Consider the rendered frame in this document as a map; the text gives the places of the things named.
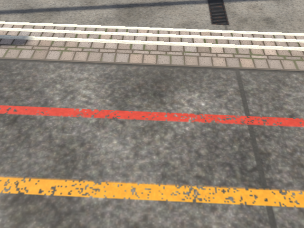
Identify stairs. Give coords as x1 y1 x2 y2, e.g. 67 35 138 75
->
0 21 304 48

